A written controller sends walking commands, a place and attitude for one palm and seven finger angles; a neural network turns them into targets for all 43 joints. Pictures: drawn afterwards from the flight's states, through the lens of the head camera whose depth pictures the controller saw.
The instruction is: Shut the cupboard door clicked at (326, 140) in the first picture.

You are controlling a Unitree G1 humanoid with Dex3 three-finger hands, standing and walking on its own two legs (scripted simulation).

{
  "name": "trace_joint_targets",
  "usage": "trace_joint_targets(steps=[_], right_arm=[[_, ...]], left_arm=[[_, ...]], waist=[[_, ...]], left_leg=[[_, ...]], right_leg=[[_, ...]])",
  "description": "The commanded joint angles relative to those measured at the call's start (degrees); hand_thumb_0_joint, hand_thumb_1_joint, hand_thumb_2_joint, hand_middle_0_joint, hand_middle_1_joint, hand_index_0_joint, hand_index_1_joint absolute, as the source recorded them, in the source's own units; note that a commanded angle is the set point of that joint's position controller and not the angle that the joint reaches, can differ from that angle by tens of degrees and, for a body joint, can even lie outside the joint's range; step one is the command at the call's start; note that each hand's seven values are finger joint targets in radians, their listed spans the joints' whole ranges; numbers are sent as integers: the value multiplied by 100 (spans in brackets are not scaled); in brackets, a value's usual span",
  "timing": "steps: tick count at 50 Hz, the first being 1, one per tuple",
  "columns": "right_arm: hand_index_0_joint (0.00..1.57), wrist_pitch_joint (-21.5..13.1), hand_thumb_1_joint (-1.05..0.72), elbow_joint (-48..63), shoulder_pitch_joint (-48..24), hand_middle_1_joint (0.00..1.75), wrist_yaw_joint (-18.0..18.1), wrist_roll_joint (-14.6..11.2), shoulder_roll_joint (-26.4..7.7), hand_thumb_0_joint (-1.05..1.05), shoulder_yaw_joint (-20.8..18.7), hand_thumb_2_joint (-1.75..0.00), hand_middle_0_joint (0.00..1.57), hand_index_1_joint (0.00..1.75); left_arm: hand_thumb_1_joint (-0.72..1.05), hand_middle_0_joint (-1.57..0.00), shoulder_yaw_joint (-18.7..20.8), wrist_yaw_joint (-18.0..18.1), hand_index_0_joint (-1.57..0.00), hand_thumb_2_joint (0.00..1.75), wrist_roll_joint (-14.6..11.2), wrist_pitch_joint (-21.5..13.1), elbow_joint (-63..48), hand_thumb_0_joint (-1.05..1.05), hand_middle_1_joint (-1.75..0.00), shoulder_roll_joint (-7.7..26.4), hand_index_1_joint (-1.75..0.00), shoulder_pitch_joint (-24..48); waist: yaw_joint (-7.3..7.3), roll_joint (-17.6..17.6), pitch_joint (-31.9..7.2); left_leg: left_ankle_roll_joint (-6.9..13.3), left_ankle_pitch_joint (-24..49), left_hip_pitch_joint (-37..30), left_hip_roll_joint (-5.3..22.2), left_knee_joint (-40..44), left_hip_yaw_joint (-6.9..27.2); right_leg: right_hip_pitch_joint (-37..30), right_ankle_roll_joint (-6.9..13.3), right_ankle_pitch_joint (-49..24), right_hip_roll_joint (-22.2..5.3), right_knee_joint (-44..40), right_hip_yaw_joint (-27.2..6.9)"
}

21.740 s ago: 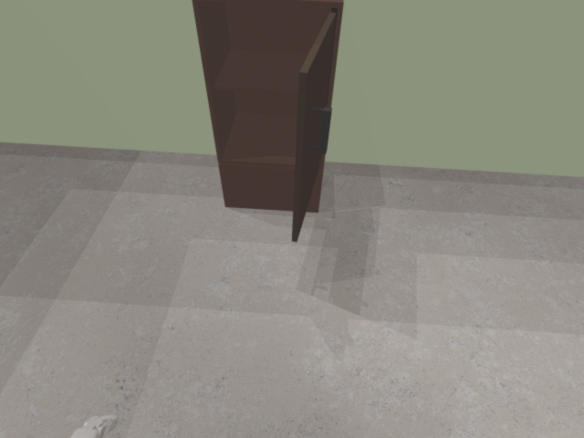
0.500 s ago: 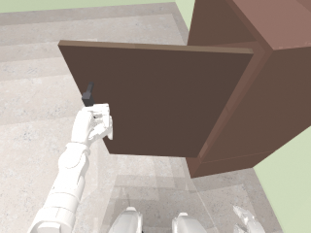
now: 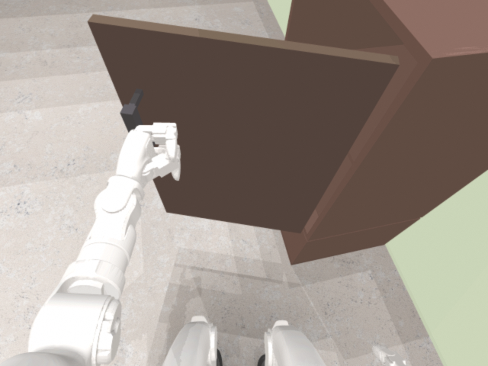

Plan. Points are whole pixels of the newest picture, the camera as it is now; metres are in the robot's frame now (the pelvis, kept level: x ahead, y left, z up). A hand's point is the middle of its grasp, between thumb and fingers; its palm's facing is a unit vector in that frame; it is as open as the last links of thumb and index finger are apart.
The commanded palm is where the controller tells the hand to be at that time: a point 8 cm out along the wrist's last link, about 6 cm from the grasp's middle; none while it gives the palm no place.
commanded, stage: push the door shut along its arc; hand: left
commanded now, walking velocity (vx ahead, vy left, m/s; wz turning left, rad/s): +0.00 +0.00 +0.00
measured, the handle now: (142, 127) +0.51 +0.17 +0.05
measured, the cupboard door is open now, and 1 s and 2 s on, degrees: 69 55 50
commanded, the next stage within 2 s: pull the fist back off the door in 1.00 s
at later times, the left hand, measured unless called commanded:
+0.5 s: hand (199, 130) +0.50 +0.07 +0.05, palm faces -0.34 -0.94 -0.05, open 2.8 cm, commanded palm +0.51 +0.11 +0.05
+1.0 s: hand (211, 116) +0.53 +0.05 +0.06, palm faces -0.44 -0.89 -0.04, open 3.5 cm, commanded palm +0.55 +0.07 +0.05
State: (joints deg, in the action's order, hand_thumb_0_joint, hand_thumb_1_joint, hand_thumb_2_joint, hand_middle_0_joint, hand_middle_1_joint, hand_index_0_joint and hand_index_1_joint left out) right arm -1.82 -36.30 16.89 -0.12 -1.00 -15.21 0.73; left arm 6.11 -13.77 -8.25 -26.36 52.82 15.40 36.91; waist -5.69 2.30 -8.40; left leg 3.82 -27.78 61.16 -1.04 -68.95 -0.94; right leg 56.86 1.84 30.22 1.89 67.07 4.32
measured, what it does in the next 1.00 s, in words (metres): stands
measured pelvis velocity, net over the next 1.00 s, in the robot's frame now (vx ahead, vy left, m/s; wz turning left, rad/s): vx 0.00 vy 0.00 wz -0.02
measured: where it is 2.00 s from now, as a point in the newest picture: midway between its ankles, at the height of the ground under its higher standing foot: outside the picture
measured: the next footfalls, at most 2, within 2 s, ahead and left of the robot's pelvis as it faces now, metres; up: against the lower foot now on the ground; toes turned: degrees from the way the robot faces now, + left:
none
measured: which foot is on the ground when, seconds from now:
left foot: down 0.00-1.00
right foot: down 0.00-1.00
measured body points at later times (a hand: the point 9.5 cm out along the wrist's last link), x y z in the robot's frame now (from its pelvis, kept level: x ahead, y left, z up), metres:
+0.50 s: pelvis +0.00 +0.00 -0.02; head +0.14 +0.01 +0.41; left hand +0.52 +0.13 +0.06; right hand +0.01 -0.27 -0.13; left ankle +0.05 +0.08 -0.64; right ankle +0.02 -0.11 -0.64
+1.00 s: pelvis +0.00 +0.00 -0.03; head +0.15 +0.02 +0.40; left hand +0.55 +0.10 +0.06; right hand +0.01 -0.28 -0.13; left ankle +0.05 +0.08 -0.64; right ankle +0.02 -0.11 -0.64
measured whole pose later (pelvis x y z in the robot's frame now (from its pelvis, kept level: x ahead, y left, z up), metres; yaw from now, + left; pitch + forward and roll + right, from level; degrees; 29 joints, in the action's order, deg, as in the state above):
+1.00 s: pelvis +0.00 +0.00 -0.03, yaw -1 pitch +27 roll -5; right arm -2.7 -39.0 19.5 -0.9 0.4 -15.6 1.4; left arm 5.7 -21.9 -5.9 -18.3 70.1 23.4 64.7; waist -11.9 3.3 -8.3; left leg 3.5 -29.4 73.4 0.1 -75.4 0.7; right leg 68.1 2.5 31.3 3.0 71.8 6.1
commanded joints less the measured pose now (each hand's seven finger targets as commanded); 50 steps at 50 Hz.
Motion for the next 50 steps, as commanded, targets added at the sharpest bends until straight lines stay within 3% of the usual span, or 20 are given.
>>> trace_joint_targets(steps=[1, 5, 7, 8, 10, 12, 15, 17, 19, 22, 24, 26, 29, 32, 34, 37, 38, 40, 47, 50], right_arm=[[20, -132, -90, 395, 539, 30, 35, -16, -949, 0, -378, -90, 20, 30], [20, -98, -90, 310, 650, 30, 34, -11, -982, 0, -391, -90, 20, 30], [20, -72, -90, 313, 710, 30, 25, -14, -998, 0, -375, -90, 20, 30], [20, -64, -90, 313, 766, 30, 42, -11, -1038, 0, -377, -90, 20, 30], [20, -43, -90, 300, 769, 30, 27, 2, -1007, 0, -354, -90, 20, 30], [20, -15, -90, 285, 839, 30, 19, 16, -1035, 0, -342, -90, 20, 30], [20, 8, -90, 293, 913, 30, -16, 47, -1016, 0, -345, -90, 20, 30], [20, 46, -90, 320, 993, 30, -35, 52, -1055, 0, -340, -90, 20, 30], [20, 59, -90, 339, 1013, 30, -44, 43, -1028, 0, -353, -90, 20, 30], [20, 93, -90, 239, 1111, 30, -23, 25, -1048, 0, -358, -90, 20, 30], [20, 78, -90, 229, 1138, 30, -11, 28, -1066, 0, -356, -90, 20, 30], [20, 72, -90, 199, 1181, 30, -18, 38, -1057, 0, -356, -90, 20, 30], [20, 44, -90, 131, 1243, 30, -9, 48, -1079, 0, -368, -90, 20, 30], [20, 39, -90, 81, 1275, 30, 6, 54, -1086, 0, -347, -90, 20, 30], [20, -11, -90, 59, 1260, 30, -4, 51, -1071, 0, -345, -90, 20, 30], [20, -26, -90, 27, 1271, 30, -4, 70, -1095, 0, -339, -90, 20, 30], [20, -61, -90, 21, 1319, 30, 5, 73, -1089, 0, -334, -90, 20, 30], [20, -73, -90, -10, 1290, 30, -4, 79, -1099, 0, -333, -90, 20, 30], [20, -170, -90, -102, 1306, 30, -1, 111, -1112, 0, -343, -90, 20, 30], [20, -201, -90, -158, 1323, 30, 8, 125, -1126, 0, -344, -90, 20, 30]], left_arm=[[90, -130, 54, -150, -130, 90, -39, -459, -928, 0, -150, 578, -150, 2996], [90, -130, 14, -245, -130, 90, -17, -449, -659, 0, -150, 602, -150, 3501], [90, -130, 149, -280, -130, 90, -28, -390, -432, 0, -150, 742, -150, 3482], [90, -130, 373, -267, -130, 90, -19, -387, -340, 0, -150, 1008, -150, 3531], [90, -130, 311, -275, -130, 90, 3, -347, -250, 0, -150, 935, -150, 3737], [90, -130, 560, -249, -130, 90, 65, -291, -13, 0, -150, 1244, -150, 3761], [90, -130, 492, -252, -130, 90, 142, -268, 80, 0, -150, 1171, -150, 3975], [90, -130, 791, -275, -130, 90, 189, -230, 180, 0, -150, 1568, -150, 3873], [90, -130, 628, -358, -130, 90, 176, -231, 48, 0, -150, 1400, -150, 4135], [90, -130, 504, -454, -130, 90, 217, -82, 276, 0, -150, 1377, -150, 4487], [90, -130, 489, -507, -130, 90, 222, -57, 194, 0, -150, 1420, -150, 4671], [90, -130, 310, -567, -130, 90, 189, 18, 137, 0, -150, 1218, -150, 4867], [90, -130, 308, -651, -130, 90, 158, 83, 107, 0, -150, 1252, -150, 5059], [90, -130, 268, -715, -130, 90, 157, 203, 266, 0, -150, 1268, -150, 5201], [90, -130, 141, -747, -130, 90, 125, 208, 215, 0, -150, 1131, -150, 5435], [90, -130, 179, -788, -130, 90, 134, 310, 334, 0, -150, 1204, -150, 5439], [90, -130, 147, -802, -130, 90, 111, 278, 204, 0, -150, 1172, -150, 5652], [90, -130, 139, -849, -130, 90, 120, 321, 303, 0, -150, 1177, -150, 5586], [90, -130, -59, -928, -130, 90, 137, 438, 337, 0, -150, 965, -150, 6087], [90, -130, -150, -963, -130, 90, 157, 465, 312, 0, -150, 882, -150, 6272]], waist=[[-347, 230, -2368], [-494, 249, -2455], [-455, 177, -2426], [-452, 143, -2432], [-489, 224, -2510], [-494, 165, -2428], [-563, 324, -2583], [-485, 312, -2750], [-568, 391, -2933], [-767, 221, -2641], [-750, 462, -2817], [-820, 553, -2882], [-862, 649, -3088], [-940, 485, -2922], [-977, 677, -2944], [-1008, 575, -2945], [-1044, 709, -3022], [-994, 735, -3044], [-1186, 724, -3066], [-1203, 954, -3167]], left_leg=[[-243, 1159, -2470, 192, 919, 803], [-222, 1209, -2473, 209, 819, 827], [-209, 1163, -2313, 189, 820, 807], [-196, 1177, -2247, 192, 795, 820], [-194, 1208, -2195, 187, 748, 804], [-177, 1179, -1951, 195, 680, 750], [-170, 1354, -1967, 201, 564, 741], [-170, 1519, -1866, 203, 502, 703], [-156, 1621, -1952, 203, 430, 707], [-122, 1413, -1746, 232, 373, 706], [-130, 1531, -1888, 224, 337, 729], [-129, 1656, -2039, 227, 315, 764], [-128, 1858, -2264, 239, 267, 811], [-102, 1721, -2052, 232, 231, 794], [-103, 1732, -2145, 225, 206, 801], [-93, 1703, -2070, 220, 161, 799], [-81, 1843, -2206, 215, 144, 825], [-112, 1913, -2280, 219, 156, 848], [-77, 1822, -2253, 215, 14, 861], [-102, 1992, -2544, 236, 13, 947]], right_leg=[[8, 82, -1082, -5, -876, -276], [187, 76, -1109, 5, -838, -274], [65, 85, -1080, 15, -857, -296], [87, 98, -1075, 27, -814, -275], [111, 86, -1092, 17, -779, -288], [57, 80, -1093, 27, -775, -325], [162, 70, -1212, 32, -688, -322], [-22, 83, -1371, 47, -640, -351], [46, 60, -1471, 57, -609, -364], [155, 39, -1347, 84, -685, -376], [256, 63, -1385, 81, -640, -367], [352, 61, -1446, 84, -636, -344], [467, 73, -1536, 101, -612, -307], [452, 73, -1453, 117, -643, -305], [608, 75, -1412, 120, -639, -304], [616, 92, -1373, 132, -628, -278], [706, 107, -1435, 138, -584, -256], [689, 115, -1460, 142, -583, -243], [985, 110, -1345, 163, -536, -223], [1237, 133, -1349, 170, -465, -162]])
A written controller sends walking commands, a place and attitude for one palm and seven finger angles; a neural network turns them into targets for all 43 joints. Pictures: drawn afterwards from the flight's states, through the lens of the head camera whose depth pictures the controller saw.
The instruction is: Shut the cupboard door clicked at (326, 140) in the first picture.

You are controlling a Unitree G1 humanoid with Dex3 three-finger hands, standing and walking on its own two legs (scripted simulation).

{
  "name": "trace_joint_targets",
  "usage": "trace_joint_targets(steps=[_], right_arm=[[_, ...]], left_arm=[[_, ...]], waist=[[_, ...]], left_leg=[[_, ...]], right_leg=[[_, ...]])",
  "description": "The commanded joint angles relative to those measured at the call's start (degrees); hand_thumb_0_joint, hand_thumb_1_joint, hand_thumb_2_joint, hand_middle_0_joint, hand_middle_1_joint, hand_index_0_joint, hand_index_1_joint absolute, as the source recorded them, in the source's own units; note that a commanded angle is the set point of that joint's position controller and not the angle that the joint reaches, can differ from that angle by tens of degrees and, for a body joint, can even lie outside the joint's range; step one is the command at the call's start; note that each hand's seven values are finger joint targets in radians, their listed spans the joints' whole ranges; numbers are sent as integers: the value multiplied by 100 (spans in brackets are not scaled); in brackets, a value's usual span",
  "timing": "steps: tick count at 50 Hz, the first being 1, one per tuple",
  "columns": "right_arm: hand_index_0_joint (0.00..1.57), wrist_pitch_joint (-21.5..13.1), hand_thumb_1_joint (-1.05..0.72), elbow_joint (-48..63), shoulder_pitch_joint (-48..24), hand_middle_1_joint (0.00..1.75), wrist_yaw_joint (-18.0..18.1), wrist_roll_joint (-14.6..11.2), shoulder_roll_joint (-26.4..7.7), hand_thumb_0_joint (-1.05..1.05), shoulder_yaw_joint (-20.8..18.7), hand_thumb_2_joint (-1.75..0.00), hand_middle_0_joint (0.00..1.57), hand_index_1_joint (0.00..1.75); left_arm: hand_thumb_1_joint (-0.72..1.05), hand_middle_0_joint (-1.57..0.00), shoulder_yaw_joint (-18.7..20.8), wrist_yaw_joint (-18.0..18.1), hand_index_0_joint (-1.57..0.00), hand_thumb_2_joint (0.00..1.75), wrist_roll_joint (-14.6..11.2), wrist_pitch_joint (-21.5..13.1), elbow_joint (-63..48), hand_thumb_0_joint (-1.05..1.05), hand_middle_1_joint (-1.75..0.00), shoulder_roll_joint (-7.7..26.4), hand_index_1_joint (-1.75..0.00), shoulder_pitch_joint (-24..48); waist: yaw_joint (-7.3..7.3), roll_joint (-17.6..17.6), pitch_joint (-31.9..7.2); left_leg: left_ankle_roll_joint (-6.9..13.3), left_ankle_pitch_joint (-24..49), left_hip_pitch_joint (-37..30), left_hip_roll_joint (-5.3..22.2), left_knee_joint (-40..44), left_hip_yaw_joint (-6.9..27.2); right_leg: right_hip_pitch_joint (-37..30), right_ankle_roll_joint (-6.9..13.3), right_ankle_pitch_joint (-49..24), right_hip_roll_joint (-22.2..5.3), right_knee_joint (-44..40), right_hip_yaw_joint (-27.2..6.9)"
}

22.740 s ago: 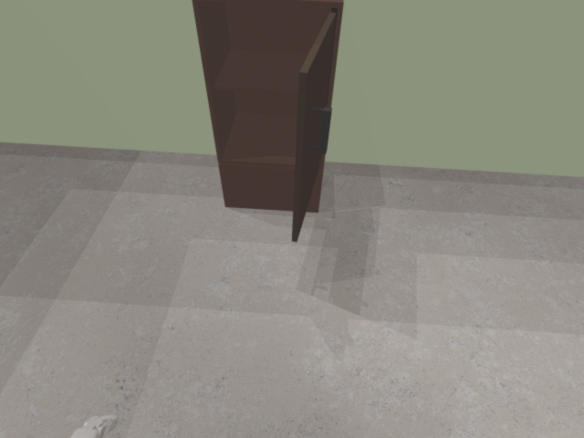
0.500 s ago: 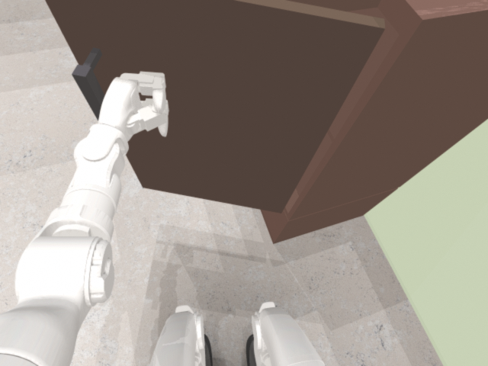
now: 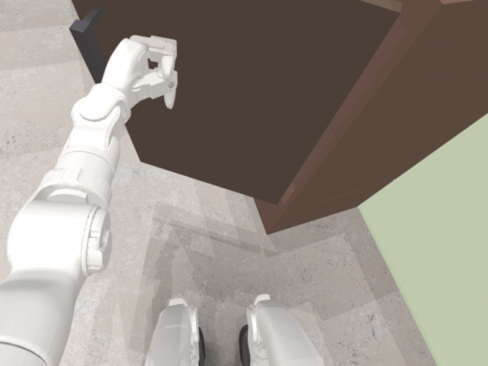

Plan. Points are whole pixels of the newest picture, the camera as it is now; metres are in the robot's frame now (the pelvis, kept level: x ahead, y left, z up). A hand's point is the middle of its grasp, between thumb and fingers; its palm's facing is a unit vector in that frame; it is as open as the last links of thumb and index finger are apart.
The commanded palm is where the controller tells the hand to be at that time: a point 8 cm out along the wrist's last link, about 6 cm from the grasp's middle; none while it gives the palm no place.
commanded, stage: pull the fist back off the door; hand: left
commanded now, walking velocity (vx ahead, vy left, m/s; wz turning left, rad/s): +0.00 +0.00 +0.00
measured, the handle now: (102, 55) +0.59 +0.17 +0.08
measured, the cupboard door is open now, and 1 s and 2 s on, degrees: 55 50 50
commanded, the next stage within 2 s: draw the hand back to the body in 0.98 s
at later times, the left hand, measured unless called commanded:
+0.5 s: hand (202, 85) +0.53 +0.02 +0.07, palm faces +0.03 -1.00 -0.08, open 3.1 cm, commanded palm +0.49 +0.08 +0.08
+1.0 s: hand (200, 119) +0.46 +0.03 +0.09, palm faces +0.00 -1.00 -0.05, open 3.2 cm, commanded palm +0.44 +0.08 +0.08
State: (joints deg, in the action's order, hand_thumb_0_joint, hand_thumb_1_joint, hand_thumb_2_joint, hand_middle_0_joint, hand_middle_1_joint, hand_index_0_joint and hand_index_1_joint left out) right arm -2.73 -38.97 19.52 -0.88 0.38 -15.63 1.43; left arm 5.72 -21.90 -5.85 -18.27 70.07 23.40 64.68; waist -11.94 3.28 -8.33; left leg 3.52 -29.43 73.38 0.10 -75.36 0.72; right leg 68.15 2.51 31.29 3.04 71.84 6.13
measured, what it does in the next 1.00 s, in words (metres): stands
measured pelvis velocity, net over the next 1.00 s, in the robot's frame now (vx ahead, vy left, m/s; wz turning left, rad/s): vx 0.02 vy -0.03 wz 0.02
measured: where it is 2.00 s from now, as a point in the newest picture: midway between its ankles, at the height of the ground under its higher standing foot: outside the picture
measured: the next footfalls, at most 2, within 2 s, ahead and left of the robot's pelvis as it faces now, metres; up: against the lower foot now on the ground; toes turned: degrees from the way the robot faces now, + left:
none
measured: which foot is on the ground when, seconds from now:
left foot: down 0.00-1.00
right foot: down 0.00-1.00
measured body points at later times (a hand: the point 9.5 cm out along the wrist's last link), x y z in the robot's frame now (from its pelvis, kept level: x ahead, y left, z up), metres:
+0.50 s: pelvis +0.01 -0.01 +0.01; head +0.15 -0.01 +0.44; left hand +0.53 +0.07 +0.08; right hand -0.01 -0.24 -0.11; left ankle +0.04 +0.08 -0.61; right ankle +0.02 -0.10 -0.61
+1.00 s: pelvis +0.02 -0.03 +0.03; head +0.13 -0.03 +0.47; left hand +0.45 +0.08 +0.09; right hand +0.11 -0.29 -0.09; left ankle +0.04 +0.08 -0.61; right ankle +0.02 -0.10 -0.61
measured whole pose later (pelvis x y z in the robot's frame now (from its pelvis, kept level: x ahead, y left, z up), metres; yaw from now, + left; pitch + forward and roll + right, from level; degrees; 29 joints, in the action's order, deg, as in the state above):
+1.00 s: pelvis +0.02 -0.03 +0.03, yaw +1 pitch +22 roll +0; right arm 1.1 -36.2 15.2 -4.8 3.5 -14.7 -2.5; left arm 2.3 12.7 1.5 -35.4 52.0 4.2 36.2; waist -6.5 1.6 -9.6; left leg 1.4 -28.6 59.9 -0.2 -66.3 -1.4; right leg 57.2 4.0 31.6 3.0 66.6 3.4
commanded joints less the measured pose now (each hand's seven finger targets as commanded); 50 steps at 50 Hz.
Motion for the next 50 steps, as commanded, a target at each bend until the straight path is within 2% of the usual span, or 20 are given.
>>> trace_joint_targets(steps=[1, 5, 6, 7, 9, 11, 13, 15, 18, 20, 23, 24, 27, 31, 34, 38, 41, 44, 47, 50], right_arm=[[20, -121, -90, 96, 1071, 30, 85, -19, -1085, 0, -425, -90, 20, 30], [20, -173, -90, -14, 1091, 30, 112, 15, -1088, 0, -408, -90, 20, 30], [20, -209, -90, 119, 1333, 30, 62, 100, -968, 0, -362, -90, 20, 30], [20, -217, -90, 145, 1291, 30, -44, 148, -946, 0, -366, -90, 20, 30], [20, -197, -90, 193, 1304, 30, -206, 252, -898, 0, -409, -90, 20, 30], [20, -163, -90, 234, 1367, 30, -352, 388, -872, 0, -467, -90, 20, 30], [20, -177, -90, 283, 1362, 30, -508, 526, -798, 0, -513, -90, 20, 30], [20, -86, -90, 207, 1440, 30, -666, 605, -781, 0, -578, -90, 20, 30], [20, 103, -90, 201, 1535, 30, -749, 604, -824, 0, -635, -90, 20, 30], [20, 249, -90, 240, 1497, 30, -697, 532, -823, 0, -613, -90, 20, 30], [20, 339, -90, 458, 1345, 30, -570, 408, -785, 0, -527, -90, 20, 30], [20, 334, -90, 493, 1261, 30, -533, 378, -737, 0, -511, -90, 20, 30], [20, 271, -90, 590, 1119, 30, -486, 360, -649, 0, -515, -90, 20, 30], [20, 219, -90, 442, 1092, 30, -544, 387, -589, 0, -572, -90, 20, 30], [20, 324, -90, 440, 1076, 30, -574, 331, -621, 0, -633, -90, 20, 30], [20, 422, -90, 564, 882, 30, -460, 233, -636, 0, -624, -90, 20, 30], [20, 352, -90, 616, 630, 30, -384, 235, -577, 0, -615, -90, 20, 30], [20, 260, -90, 591, 477, 30, -365, 269, -539, 0, -632, -90, 20, 30], [20, 287, -90, 499, 431, 30, -383, 290, -537, 0, -634, -90, 20, 30], [20, 408, -90, 502, 375, 30, -354, 253, -539, 0, -584, -90, 20, 30]], left_arm=[[90, -130, -157, -159, -130, 90, -81, -310, -1348, 0, -150, -3, -150, 3507], [90, -130, -289, -140, -130, 90, -40, -158, -1221, 0, -150, -179, -150, 3883], [90, -130, 906, 998, -130, 90, -409, -132, -1142, 0, -150, 109, -150, 3659], [90, -130, 658, 1573, -130, 90, -205, -115, -974, 0, -150, -240, -150, 3365], [90, -130, 669, 2225, -130, 90, -107, -182, -1016, 0, -150, -651, -150, 3028], [90, -130, 872, 2989, -130, 90, 32, -465, -1392, 0, -150, -726, -150, 3014], [90, -130, 868, 3745, -130, 90, 427, -946, -1869, 0, -150, -837, -150, 2938], [90, -130, 558, 4066, -130, 90, 1037, -1281, -1874, 0, -150, -870, -150, 2631], [90, -130, 506, 4058, -130, 90, 1526, -1445, -1671, 0, -150, -603, -150, 2167], [90, -130, 712, 3955, -130, 90, 1462, -1306, -1330, 0, -150, -320, -150, 1996], [90, -130, 1140, 3812, -130, 90, 1017, -1108, -1268, 0, -150, -69, -150, 1664], [90, -130, 1049, 3756, -130, 90, 867, -1116, -1326, 0, -150, -245, -150, 1641], [90, -130, 1083, 3604, -130, 90, 570, -1470, -1871, 0, -150, -390, -150, 1155], [90, -130, 280, 3340, -130, 90, 789, -1938, -1872, 0, -150, -1134, -150, 482], [90, -130, -161, 3181, -130, 90, 848, -1806, -1603, 0, -150, -1556, -150, -119], [90, -130, -12, 3178, -130, 90, 465, -1522, -1989, 0, -150, -1492, -150, -47], [90, -130, 0, 3317, -130, 90, 345, -1815, -3048, 0, -150, -1406, -150, 285], [90, -130, -148, 3430, -130, 90, 510, -2205, -3675, 0, -150, -1352, -150, 16], [90, -130, -316, 3466, -130, 90, 780, -2167, -3165, 0, -150, -1400, -150, -418], [90, -130, -360, 3473, -130, 90, 886, -1748, -2261, 0, -150, -1466, -150, -590]], waist=[[-616, 748, -3173], [-751, 833, -3093], [-353, 902, -3086], [-412, 931, -3083], [-347, 801, -3170], [-255, 644, -3514], [-147, 782, -3827], [-181, 738, -3849], [-182, 524, -3672], [-202, 81, -3334], [40, -168, -3080], [5, -234, -2981], [188, -513, -2919], [116, -390, -2609], [140, -367, -2376], [256, -393, -2331], [339, -118, -2885], [408, 103, -3239], [307, -247, -2776], [236, -464, -2216]], left_leg=[[-69, 2089, -3753, 134, 641, 811], [-51, 2071, -3768, 131, 572, 850], [-189, 1793, -3427, 199, 795, 904], [-229, 1662, -3438, 227, 868, 983], [-296, 1762, -3554, 248, 946, 1067], [-330, 2063, -3589, 215, 922, 964], [-412, 2550, -3725, 209, 818, 864], [-437, 2812, -3789, 230, 740, 777], [-337, 2622, -3532, 158, 842, 558], [-230, 2006, -2997, 83, 1001, 377], [-173, 1461, -2476, -24, 1270, 174], [-158, 1462, -2442, -37, 1307, 116], [-143, 1597, -2313, -68, 1360, -11], [-144, 1715, -2493, -59, 1278, -29], [-153, 1698, -2726, -69, 1332, -59], [-129, 1505, -2666, -139, 1398, -129], [-155, 1806, -3065, -122, 1409, -75], [-180, 2245, -3497, -79, 1335, -7], [-155, 2042, -3193, -69, 1274, -21], [-151, 1551, -2746, -96, 1369, -68]], right_leg=[[204, 54, -1414, 56, -934, -331], [472, 51, -1344, 66, -888, -288], [194, 19, -1277, -19, -866, -325], [262, -33, -1223, -30, -835, -300], [292, -67, -1278, -52, -774, -231], [-15, -96, -1443, -38, -796, -228], [-69, -96, -1656, 10, -719, -224], [-160, -100, -1836, 32, -726, -247], [-735, -93, -2105, 38, -859, -334], [-1309, -145, -2039, 27, -1090, -448], [-2053, -159, -1903, 8, -1389, -630], [-2153, -179, -1983, 0, -1466, -663], [-2677, -200, -2429, -24, -1553, -791], [-2330, -231, -2692, -63, -1476, -784], [-2149, -233, -2612, -95, -1565, -732], [-2413, -259, -2430, -150, -1804, -886], [-2591, -227, -2759, -163, -1642, -840], [-2525, -199, -3133, -147, -1415, -781], [-2379, -278, -3078, -172, -1428, -807], [-2288, -322, -2638, -204, -1592, -841]])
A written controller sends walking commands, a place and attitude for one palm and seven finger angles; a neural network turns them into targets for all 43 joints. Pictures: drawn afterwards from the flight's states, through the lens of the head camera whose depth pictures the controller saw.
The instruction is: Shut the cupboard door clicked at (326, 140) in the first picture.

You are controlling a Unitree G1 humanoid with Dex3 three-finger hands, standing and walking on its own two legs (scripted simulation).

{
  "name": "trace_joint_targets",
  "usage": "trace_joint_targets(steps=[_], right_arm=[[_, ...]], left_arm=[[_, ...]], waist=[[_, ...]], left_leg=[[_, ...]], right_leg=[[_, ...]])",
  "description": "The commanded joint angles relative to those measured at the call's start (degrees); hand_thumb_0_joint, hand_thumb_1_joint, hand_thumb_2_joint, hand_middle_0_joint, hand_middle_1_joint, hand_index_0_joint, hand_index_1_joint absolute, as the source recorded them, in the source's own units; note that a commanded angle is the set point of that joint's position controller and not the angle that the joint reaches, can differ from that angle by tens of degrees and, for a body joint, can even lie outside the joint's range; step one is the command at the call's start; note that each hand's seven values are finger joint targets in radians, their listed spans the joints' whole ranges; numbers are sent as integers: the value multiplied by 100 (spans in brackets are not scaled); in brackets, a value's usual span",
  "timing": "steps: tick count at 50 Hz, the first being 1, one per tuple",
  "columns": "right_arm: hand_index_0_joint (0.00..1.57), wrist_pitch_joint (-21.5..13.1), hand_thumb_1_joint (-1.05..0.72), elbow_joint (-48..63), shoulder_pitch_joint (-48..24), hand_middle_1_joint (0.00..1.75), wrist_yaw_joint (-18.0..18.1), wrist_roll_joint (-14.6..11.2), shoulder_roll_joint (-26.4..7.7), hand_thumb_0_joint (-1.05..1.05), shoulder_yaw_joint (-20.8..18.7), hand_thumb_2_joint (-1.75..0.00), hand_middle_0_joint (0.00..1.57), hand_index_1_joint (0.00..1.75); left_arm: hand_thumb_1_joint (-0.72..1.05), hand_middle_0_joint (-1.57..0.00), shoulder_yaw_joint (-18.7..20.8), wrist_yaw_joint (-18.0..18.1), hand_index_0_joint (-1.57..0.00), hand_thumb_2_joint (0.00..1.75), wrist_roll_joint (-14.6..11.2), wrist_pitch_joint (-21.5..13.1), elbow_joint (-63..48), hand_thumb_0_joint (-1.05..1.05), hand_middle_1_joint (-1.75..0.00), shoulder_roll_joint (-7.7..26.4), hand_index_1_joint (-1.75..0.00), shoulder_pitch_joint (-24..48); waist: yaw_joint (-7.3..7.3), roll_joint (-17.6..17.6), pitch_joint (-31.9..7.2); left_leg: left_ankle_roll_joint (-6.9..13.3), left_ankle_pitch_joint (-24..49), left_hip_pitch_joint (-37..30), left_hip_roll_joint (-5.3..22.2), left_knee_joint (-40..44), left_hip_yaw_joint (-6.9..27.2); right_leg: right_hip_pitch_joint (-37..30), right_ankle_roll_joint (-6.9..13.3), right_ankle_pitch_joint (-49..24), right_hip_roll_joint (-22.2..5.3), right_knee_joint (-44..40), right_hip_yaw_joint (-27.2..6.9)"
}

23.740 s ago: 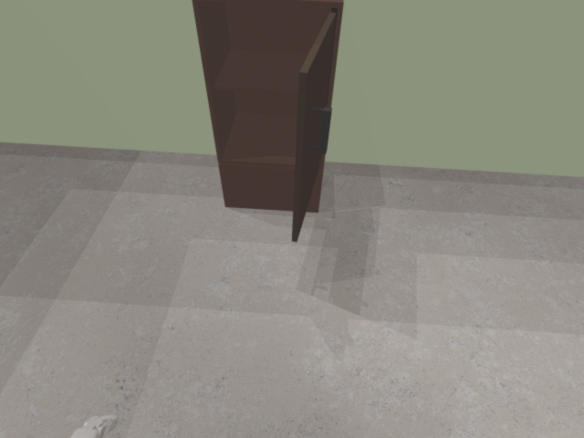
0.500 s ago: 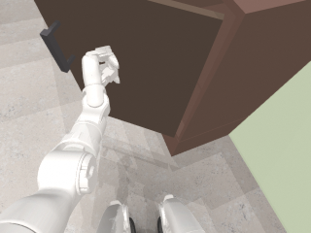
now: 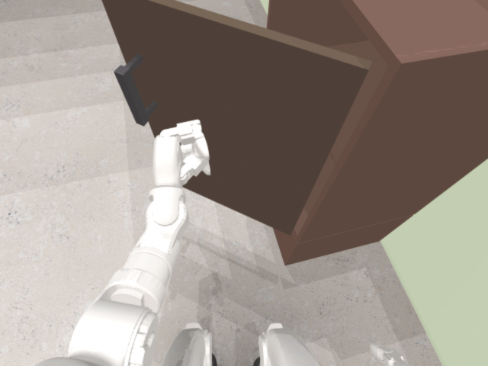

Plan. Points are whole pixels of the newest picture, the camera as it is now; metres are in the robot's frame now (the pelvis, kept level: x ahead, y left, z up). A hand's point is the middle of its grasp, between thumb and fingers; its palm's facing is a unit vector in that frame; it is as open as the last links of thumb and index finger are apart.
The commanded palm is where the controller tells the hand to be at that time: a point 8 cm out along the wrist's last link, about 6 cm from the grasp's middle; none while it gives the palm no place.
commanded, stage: draw the hand back to the body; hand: left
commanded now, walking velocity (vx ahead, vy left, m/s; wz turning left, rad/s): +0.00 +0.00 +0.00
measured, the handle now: (139, 91) +0.60 +0.17 +0.05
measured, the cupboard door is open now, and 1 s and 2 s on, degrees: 50 50 50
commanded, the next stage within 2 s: step back with the hand held close in 1.68 s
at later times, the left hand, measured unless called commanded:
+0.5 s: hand (137, 181) +0.36 +0.13 +0.11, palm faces +0.02 -1.00 +0.00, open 3.2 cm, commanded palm +0.33 +0.18 +0.13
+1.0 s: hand out of the picture +0.27 +0.24 +0.20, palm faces +0.22 -0.93 -0.28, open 3.9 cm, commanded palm +0.23 +0.29 +0.22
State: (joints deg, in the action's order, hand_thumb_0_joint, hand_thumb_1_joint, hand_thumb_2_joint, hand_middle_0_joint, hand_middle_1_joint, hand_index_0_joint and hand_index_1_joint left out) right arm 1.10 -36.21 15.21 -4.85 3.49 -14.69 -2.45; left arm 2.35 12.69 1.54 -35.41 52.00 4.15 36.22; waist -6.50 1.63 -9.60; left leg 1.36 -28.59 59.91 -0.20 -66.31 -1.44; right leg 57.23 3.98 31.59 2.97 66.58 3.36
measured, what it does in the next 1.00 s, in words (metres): rises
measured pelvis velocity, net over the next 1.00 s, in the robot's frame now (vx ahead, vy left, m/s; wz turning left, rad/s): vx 0.03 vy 0.04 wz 0.00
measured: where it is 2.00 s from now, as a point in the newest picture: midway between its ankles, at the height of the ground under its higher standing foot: outside the picture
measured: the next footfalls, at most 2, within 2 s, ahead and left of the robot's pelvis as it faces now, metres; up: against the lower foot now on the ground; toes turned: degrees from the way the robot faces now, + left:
none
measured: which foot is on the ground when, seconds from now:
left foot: down 0.00-1.00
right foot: down 0.00-1.00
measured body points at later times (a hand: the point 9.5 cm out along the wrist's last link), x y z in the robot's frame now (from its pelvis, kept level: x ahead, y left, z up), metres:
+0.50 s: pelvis +0.02 +0.01 +0.05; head +0.06 +0.00 +0.50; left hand +0.36 +0.18 +0.12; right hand +0.12 -0.24 -0.06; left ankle +0.02 +0.11 -0.64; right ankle +0.00 -0.08 -0.64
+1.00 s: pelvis +0.03 +0.04 +0.09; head +0.01 +0.03 +0.54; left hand +0.25 +0.29 +0.22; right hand +0.23 -0.16 +0.02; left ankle +0.02 +0.11 -0.64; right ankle +0.00 -0.08 -0.64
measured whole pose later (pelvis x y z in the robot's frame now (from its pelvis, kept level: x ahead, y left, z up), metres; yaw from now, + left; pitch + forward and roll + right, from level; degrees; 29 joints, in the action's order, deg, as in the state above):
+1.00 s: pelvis +0.03 +0.04 +0.09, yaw +0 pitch -1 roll -1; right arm 1.4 -30.2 10.6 4.2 -1.9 -11.8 4.4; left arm 5.2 5.0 -3.8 -2.0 -10.0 17.0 -15.1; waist 2.0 3.3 -1.6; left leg 4.2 -16.7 12.2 -2.9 -30.0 -2.0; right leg 8.4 0.4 17.8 1.2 27.4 0.9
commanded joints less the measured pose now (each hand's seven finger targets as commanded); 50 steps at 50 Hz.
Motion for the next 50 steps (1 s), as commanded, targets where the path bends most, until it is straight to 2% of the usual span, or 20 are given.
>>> trace_joint_targets(steps=[1, 2, 5, 7, 8, 10, 14, 18, 20, 24, 26, 30, 31, 32, 33, 34, 38, 47, 48, 50], right_arm=[[20, 66, -90, 257, 786, 30, 60, -89, -635, 0, -165, -90, 20, 30], [20, 97, -90, 298, 766, 30, 94, -111, -650, 0, -154, -90, 20, 30], [20, 54, -90, 425, 645, 30, 169, -133, -636, 0, -122, -90, 20, 30], [20, -9, -90, 624, 599, 30, 185, -157, -636, 0, -119, -90, 20, 30], [20, -45, -90, 698, 589, 30, 205, -163, -653, 0, -120, -90, 20, 30], [20, -90, -90, 746, 567, 30, 192, -198, -591, 0, -123, -90, 20, 30], [20, -32, -90, 860, 545, 30, 215, -339, -588, 0, -119, -90, 20, 30], [20, 22, -90, 1090, 335, 30, 372, -546, -641, 0, -67, -90, 20, 30], [20, -37, -90, 1115, 159, 30, 469, -602, -624, 0, -17, -90, 20, 30], [20, -239, -90, 1146, -78, 30, 565, -593, -571, 0, 58, -90, 20, 30], [20, -324, -90, 1189, -188, 30, 551, -577, -539, 0, 86, -90, 20, 30], [20, -393, -90, 1313, -405, 30, 541, -641, -547, 0, 124, -90, 20, 30], [20, -191, -90, 1421, -534, 30, 655, -652, -438, 0, 77, -90, 20, 30], [20, -110, -90, 1512, -586, 30, 739, -659, -420, 0, 89, -90, 20, 30], [20, -91, -90, 1569, -616, 30, 791, -651, -429, 0, 109, -90, 20, 30], [20, -60, -90, 1561, -713, 30, 834, -656, -421, 0, 136, -90, 20, 30], [20, -22, -90, 1559, -916, 30, 971, -632, -409, 0, 250, -90, 20, 30], [20, -252, -90, 1463, -1066, 30, 976, -550, -357, 0, 380, -90, 20, 30], [20, -280, -90, 1418, -1064, 30, 965, -530, -388, 0, 373, -90, 20, 30], [20, -340, -90, 1410, -1061, 30, 929, -518, -373, 0, 371, -90, 20, 30]], left_arm=[[90, -130, 6, 5, -130, 90, 76, 147, -202, 0, -150, 418, -150, 2274], [90, -130, 162, -1, -130, 90, -32, 284, -89, 0, -150, 508, -150, 2289], [90, -130, 443, -86, -130, 90, -416, 373, -433, 0, -150, 569, -150, 2434], [90, -130, 742, -180, -130, 90, -595, 203, -1382, 0, -150, 888, -150, 2097], [90, -130, 818, -230, -130, 90, -612, 77, -1836, 0, -150, 1063, -150, 1971], [90, -130, 577, -377, -130, 90, -522, -75, -2555, 0, -150, 1030, -150, 1479], [90, -130, 98, -730, -130, 90, -456, 360, -2775, 0, -150, 796, -150, 82], [90, -130, 37, -1062, -130, 90, -952, 1195, -3230, 0, -150, 687, -150, -688], [90, -130, 102, -1146, -130, 90, -1143, 1356, -3611, 0, -150, 774, -150, -738], [90, -130, 180, -1182, -130, 90, -1118, 1146, -4656, 0, -150, 1074, -150, -983], [90, -127, 68, -1233, -127, 90, -1036, 1060, -5000, 0, -147, 1058, -147, -1339], [90, -116, 196, -1433, -116, 90, -1105, 1406, -5268, 0, -135, 1213, -135, -2265], [90, -113, -128, -1209, -113, 90, -654, 1720, -5534, 0, -132, 1497, -132, -2365], [90, -111, -55, -1089, -111, 90, -647, 1923, -5802, 0, -129, 1474, -129, -2447], [90, -108, -54, -1053, -108, 90, -667, 2075, -5935, 0, -126, 1462, -126, -2670], [90, -105, -4, -1004, -105, 90, -643, 2201, -6059, 0, -123, 1533, -123, -2780], [90, -94, 234, -854, -94, 90, -595, 2569, -6433, 0, -111, 1767, -111, -3131], [90, -69, 741, -717, -69, 90, -559, 2984, -7616, 0, -84, 1992, -84, -4122], [90, -67, 882, -705, -67, 90, -556, 3023, -7585, 0, -81, 2101, -81, -4400], [90, -61, 1039, -690, -61, 90, -557, 3034, -7919, 0, -75, 2151, -75, -4625]], waist=[[-321, -430, -1905], [-300, -655, -1885], [-144, -557, -2371], [176, -418, -3026], [273, -276, -3354], [354, -74, -3497], [287, -547, -2413], [326, -728, -1506], [341, -790, -1143], [432, -217, -1066], [458, 59, -1072], [610, 306, -932], [646, 84, -970], [568, -14, -794], [589, -183, -716], [597, -71, -562], [656, -221, -97], [797, 301, 102], [830, 128, 202], [861, 254, 178]], left_leg=[[77, 1258, -1240, -85, 509, 132], [89, 1205, -1113, -104, 537, 121], [65, 1406, -1217, -121, 563, 94], [47, 1829, -1613, -125, 694, 77], [42, 2104, -1847, -120, 747, 91], [41, 2449, -2318, -83, 851, 77], [104, 2242, -2440, -17, 1249, 37], [123, 1806, -2662, -35, 1774, 10], [120, 1578, -2777, -34, 1980, 31], [129, 1776, -3339, -6, 2229, 137], [108, 1903, -3599, 24, 2322, 188], [66, 1934, -3800, 48, 2565, 210], [56, 1908, -4072, 45, 2876, 228], [74, 1941, -4147, 64, 2975, 188], [87, 1917, -4110, 52, 3036, 197], [95, 1933, -4214, 77, 3128, 180], [114, 1995, -4609, 131, 3556, 282], [-30, 2834, -5453, 262, 4227, 457], [-31, 2906, -5423, 277, 4256, 450], [-84, 3249, -5530, 301, 4321, 462]], right_leg=[[-1223, -494, -2420, -205, -1189, -610], [-1410, -498, -2350, -221, -1283, -663], [-1758, -464, -2622, -230, -1260, -701], [-2349, -420, -3221, -210, -1190, -687], [-2580, -391, -3561, -198, -1115, -662], [-2693, -370, -3877, -171, -1123, -598], [-2701, -488, -3754, -142, -1604, -547], [-2963, -526, -3068, -190, -2344, -591], [-2959, -486, -2577, -226, -2618, -570], [-3038, -336, -2618, -181, -2600, -416], [-2985, -284, -2594, -148, -2522, -301], [-3172, -245, -2490, -141, -2631, -239], [-3505, -247, -2500, -282, -3040, -550], [-3630, -276, -2580, -303, -3200, -537], [-3770, -292, -2562, -324, -3282, -538], [-3816, -303, -2607, -343, -3368, -546], [-4061, -253, -2455, -295, -3737, -412], [-4718, -225, -2772, -289, -4233, -250], [-4783, -223, -2804, -282, -4308, -253], [-4905, -222, -2957, -292, -4344, -224]])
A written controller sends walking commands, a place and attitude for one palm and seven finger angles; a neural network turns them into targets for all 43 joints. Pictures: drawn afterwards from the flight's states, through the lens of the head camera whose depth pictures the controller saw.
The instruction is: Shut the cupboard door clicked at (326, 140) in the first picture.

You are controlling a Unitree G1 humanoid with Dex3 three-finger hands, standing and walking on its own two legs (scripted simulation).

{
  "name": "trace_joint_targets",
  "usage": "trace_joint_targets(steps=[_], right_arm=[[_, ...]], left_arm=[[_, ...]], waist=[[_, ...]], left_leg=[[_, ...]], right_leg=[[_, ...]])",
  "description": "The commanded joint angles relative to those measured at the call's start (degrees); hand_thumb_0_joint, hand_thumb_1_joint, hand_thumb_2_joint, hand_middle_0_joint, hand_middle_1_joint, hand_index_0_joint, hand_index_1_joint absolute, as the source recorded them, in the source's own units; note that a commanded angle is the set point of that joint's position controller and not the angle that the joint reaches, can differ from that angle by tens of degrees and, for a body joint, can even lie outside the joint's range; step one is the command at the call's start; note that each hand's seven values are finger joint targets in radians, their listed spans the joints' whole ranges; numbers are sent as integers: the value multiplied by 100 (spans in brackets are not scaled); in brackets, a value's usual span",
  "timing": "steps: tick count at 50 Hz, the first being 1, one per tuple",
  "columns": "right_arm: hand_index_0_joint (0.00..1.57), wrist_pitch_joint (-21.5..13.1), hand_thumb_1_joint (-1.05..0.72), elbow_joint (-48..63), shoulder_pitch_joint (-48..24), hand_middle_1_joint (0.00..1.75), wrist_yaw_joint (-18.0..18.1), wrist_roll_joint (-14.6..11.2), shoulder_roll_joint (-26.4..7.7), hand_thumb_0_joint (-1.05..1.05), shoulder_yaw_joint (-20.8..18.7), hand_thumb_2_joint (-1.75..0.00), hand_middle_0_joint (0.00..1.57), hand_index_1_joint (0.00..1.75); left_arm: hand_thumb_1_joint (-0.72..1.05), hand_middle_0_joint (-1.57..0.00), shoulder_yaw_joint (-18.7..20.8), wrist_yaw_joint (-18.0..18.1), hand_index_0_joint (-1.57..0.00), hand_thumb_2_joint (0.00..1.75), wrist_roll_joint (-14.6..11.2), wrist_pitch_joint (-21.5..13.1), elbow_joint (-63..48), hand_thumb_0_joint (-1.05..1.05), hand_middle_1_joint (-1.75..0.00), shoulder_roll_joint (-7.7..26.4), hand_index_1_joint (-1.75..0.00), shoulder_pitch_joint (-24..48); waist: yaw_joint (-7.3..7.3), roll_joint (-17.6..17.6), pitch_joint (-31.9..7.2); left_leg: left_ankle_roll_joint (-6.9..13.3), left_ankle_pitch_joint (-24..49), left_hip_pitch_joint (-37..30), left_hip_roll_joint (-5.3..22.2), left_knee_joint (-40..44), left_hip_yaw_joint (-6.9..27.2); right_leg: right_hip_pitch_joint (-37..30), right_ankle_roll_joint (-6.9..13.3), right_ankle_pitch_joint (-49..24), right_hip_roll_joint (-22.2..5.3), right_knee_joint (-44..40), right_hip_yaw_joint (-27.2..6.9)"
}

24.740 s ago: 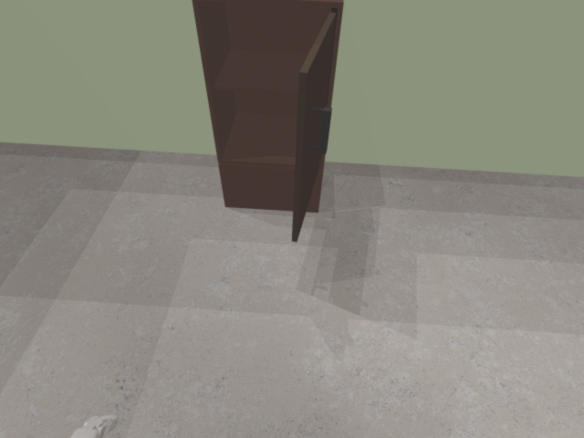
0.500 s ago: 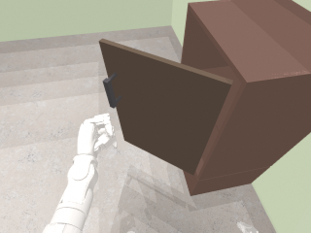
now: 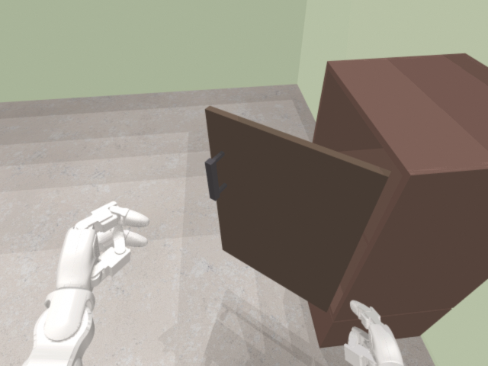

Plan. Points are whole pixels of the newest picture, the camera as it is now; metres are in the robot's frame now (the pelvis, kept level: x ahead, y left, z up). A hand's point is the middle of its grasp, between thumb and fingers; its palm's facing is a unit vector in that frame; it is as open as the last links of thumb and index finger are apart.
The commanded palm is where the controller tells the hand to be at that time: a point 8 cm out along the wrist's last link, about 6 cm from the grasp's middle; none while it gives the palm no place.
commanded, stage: draw the hand back to the body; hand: left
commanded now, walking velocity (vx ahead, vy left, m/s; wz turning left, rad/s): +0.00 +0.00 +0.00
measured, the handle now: (217, 176) +0.57 +0.13 -0.05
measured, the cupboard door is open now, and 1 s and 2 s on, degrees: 50 50 50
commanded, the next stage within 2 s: step back with the hand held close in 0.68 s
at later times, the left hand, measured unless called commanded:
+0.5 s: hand (38, 270) +0.18 +0.27 +0.16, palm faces +0.48 -0.79 -0.39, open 7.2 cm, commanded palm +0.13 +0.30 +0.18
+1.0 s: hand (65, 261) +0.20 +0.24 +0.16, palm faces +0.40 -0.79 -0.46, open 7.4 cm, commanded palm +0.14 +0.28 +0.18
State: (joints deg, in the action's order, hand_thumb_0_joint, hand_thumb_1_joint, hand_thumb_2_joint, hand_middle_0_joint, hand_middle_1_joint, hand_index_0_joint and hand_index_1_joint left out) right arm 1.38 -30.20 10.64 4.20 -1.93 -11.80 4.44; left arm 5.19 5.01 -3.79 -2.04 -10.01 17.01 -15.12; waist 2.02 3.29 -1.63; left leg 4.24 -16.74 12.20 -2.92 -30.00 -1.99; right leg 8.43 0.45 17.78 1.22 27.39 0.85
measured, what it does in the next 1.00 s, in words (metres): stands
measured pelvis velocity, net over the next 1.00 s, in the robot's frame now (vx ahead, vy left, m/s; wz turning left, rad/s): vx -0.01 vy -0.02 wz -0.02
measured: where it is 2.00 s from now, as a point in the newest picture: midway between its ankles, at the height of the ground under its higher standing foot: outside the picture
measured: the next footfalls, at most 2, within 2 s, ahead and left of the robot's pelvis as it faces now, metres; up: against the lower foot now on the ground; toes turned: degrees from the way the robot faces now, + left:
none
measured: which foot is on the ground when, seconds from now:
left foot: down 0.00-1.00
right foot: down 0.00-1.00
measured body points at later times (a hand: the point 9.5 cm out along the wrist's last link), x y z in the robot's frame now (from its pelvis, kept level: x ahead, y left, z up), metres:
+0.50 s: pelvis -0.01 +0.00 +0.01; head -0.03 -0.02 +0.45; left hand +0.15 +0.31 +0.18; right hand +0.18 -0.22 -0.08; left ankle -0.01 +0.07 -0.74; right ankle -0.03 -0.12 -0.74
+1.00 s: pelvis -0.01 -0.02 +0.00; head -0.01 -0.04 +0.45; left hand +0.17 +0.28 +0.19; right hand +0.17 -0.26 -0.09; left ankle -0.01 +0.07 -0.74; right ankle -0.03 -0.12 -0.74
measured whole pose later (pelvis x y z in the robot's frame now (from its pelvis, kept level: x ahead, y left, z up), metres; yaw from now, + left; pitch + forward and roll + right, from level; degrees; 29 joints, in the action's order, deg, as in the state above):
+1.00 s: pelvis -0.01 -0.02 +0.00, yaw -1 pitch +0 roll -1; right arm -1.2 -34.7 10.8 3.6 -1.0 -15.1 -0.3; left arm 21.1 6.1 -3.8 -9.0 -21.1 21.4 -29.0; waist 1.3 4.7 -1.5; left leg 3.0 -15.0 13.3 -1.1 -28.0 -2.2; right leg 9.2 1.7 14.9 3.1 23.9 0.6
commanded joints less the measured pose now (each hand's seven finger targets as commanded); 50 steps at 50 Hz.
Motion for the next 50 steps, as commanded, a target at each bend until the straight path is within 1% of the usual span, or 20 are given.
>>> trace_joint_targets(steps=[1, 3, 6, 8, 11, 15, 17, 19, 22, 24, 27, 28, 31, 35, 40, 41, 42, 43, 45, 50], right_arm=[[20, -388, -90, 789, -598, 30, 7, 27, -666, 0, -331, -90, 20, 30], [20, -415, -90, 735, -610, 30, -23, 45, -721, 0, -360, -90, 20, 30], [20, -489, -90, 691, -616, 30, -53, 50, -696, 0, -379, -90, 20, 30], [20, -572, -90, 630, -602, 30, -67, 58, -742, 0, -414, -90, 20, 30], [20, -649, -90, 606, -588, 30, -93, 56, -718, 0, -450, -90, 20, 30], [20, -733, -90, 549, -595, 30, -97, 28, -738, 0, -490, -90, 20, 30], [20, -742, -90, 489, -572, 30, -110, 26, -765, 0, -505, -90, 20, 30], [20, -752, -90, 464, -565, 30, -110, 18, -834, 0, -536, -90, 20, 30], [20, -788, -90, 462, -569, 30, -76, 26, -858, 0, -562, -90, 20, 30], [20, -844, -90, 472, -586, 30, -46, 46, -849, 0, -560, -90, 20, 30], [20, -925, -90, 470, -630, 30, -27, 56, -783, 0, -532, -90, 20, 30], [20, -954, -90, 440, -618, 30, -25, 61, -801, 0, -518, -90, 20, 30], [20, -985, -90, 427, -652, 30, -22, 53, -729, 0, -493, -90, 20, 30], [20, -958, -90, 398, -633, 30, -29, 42, -729, 0, -497, -90, 20, 30], [20, -903, -90, 428, -611, 30, -42, 37, -764, 0, -558, -90, 20, 30], [20, -793, -90, 569, -637, 30, -40, 2, -934, 0, -625, -90, 20, 30], [20, -729, -90, 431, -625, 30, -18, 55, -872, 0, -620, -90, 20, 30], [20, -678, -90, 428, -671, 30, -22, 74, -871, 0, -637, -90, 20, 30], [20, -605, -90, 420, -616, 30, -34, 66, -848, 0, -678, -90, 20, 30], [20, -411, -90, 559, -607, 30, 36, 53, -898, 0, -756, -90, 20, 30]], left_arm=[[90, -58, 839, 76, -58, 90, -29, -280, -1781, 0, -72, 873, -72, 357], [90, -53, 1111, 98, -53, 90, -13, -251, -1878, 0, -66, 1083, -66, 147], [90, -45, 1327, 121, -45, 90, -19, -293, -2206, 0, -57, 1130, -57, 55], [90, -39, 1629, 158, -39, 90, -11, -319, -2362, 0, -51, 1358, -51, -142], [90, -31, 1929, 182, -31, 90, -50, -384, -2580, 0, -42, 1466, -42, -405], [90, -20, 2394, 209, -20, 90, -95, -454, -2636, 0, -30, 1703, -30, -738], [90, -20, 1968, 163, -20, 90, -80, -420, -2306, 0, -30, 1242, -30, -737], [90, -20, 1770, 148, -20, 90, -70, -405, -2124, 0, -30, 1071, -30, -580], [90, -20, 1851, 187, -20, 90, -22, -460, -2187, 0, -30, 1230, -30, -354], [90, -20, 1978, 206, -20, 90, -27, -518, -2451, 0, -30, 1395, -30, -286], [90, -20, 2134, 240, -20, 90, -25, -571, -2661, 0, -30, 1558, -30, -459], [90, -20, 2248, 256, -20, 90, -24, -582, -2678, 0, -30, 1699, -30, -477], [90, -20, 2186, 250, -20, 90, -39, -590, -2631, 0, -30, 1574, -30, -546], [90, -20, 2148, 197, -20, 90, -86, -547, -2259, 0, -30, 1461, -30, -657], [90, -20, 2087, 133, -20, 90, -118, -553, -2173, 0, -30, 1379, -30, -739], [90, -20, 2652, 180, -20, 90, -71, -825, -2514, 0, -30, 1981, -30, -140], [90, -20, 2422, 164, -20, 90, -73, -895, -2103, 0, -30, 1689, -30, -612], [90, -20, 2469, 176, -20, 90, -47, -935, -2159, 0, -30, 1766, -30, -642], [90, -20, 2279, 169, -20, 90, -18, -1031, -2136, 0, -30, 1576, -30, -851], [90, -20, 2477, 239, -20, 90, -44, -1096, -2489, 0, -30, 1777, -30, -1213]], waist=[[17, 70, -626], [50, -67, -498], [52, 156, -415], [95, 270, -457], [129, 238, -556], [172, 188, -343], [64, 8, 42], [6, -58, 291], [38, -97, 139], [100, 30, -237], [173, 189, -455], [184, 178, -405], [166, 362, -130], [150, 143, 221], [144, -224, -38], [-72, -145, 166], [-114, -345, 91], [-91, -408, 130], [-130, -409, -107], [-139, -47, -896]], left_leg=[[-383, 2161, -803, 584, 708, 514], [-397, 2139, -737, 593, 776, 507], [-446, 2027, -761, 607, 869, 556], [-461, 2094, -789, 618, 888, 586], [-472, 2089, -787, 606, 893, 565], [-485, 1919, -648, 610, 931, 548], [-457, 1521, -567, 615, 1006, 549], [-406, 1091, -461, 608, 1082, 546], [-337, 734, -493, 571, 1136, 590], [-307, 821, -584, 535, 1107, 556], [-283, 1056, -653, 483, 994, 455], [-295, 1082, -577, 466, 985, 453], [-308, 1170, -533, 449, 955, 373], [-284, 1228, -449, 444, 934, 296], [-219, 1287, -595, 447, 881, 219], [-92, 704, -264, 516, 551, 346], [-86, 593, -319, 469, 373, 374], [-93, 595, -311, 440, 299, 372], [-120, 760, -278, 471, 198, 333], [-136, 2295, -437, 683, 323, 329]], right_leg=[[-54, 116, -1614, -114, -454, 29], [-144, 122, -1571, -97, -542, 24], [-142, 114, -1427, -102, -589, 45], [-224, 117, -1440, -92, -620, 26], [-312, 111, -1457, -102, -610, 46], [-281, 118, -1380, -83, -654, 37], [-27, 97, -1156, -83, -711, 45], [91, 83, -945, -107, -763, 14], [61, 77, -792, -101, -735, 2], [-165, 89, -844, -126, -712, -26], [-283, 106, -988, -121, -712, -58], [-323, 119, -1018, -116, -745, -69], [-198, 122, -1066, -117, -782, -64], [-54, 108, -1111, -121, -861, -88], [-93, 59, -1157, -140, -858, -117], [422, 59, -1171, -495, -1193, -853], [579, 106, -1089, -676, -1286, -969], [673, 105, -1191, -751, -1344, -1056], [629, 137, -1427, -860, -1175, -1041], [65, -7, -3133, -663, -291, -637]])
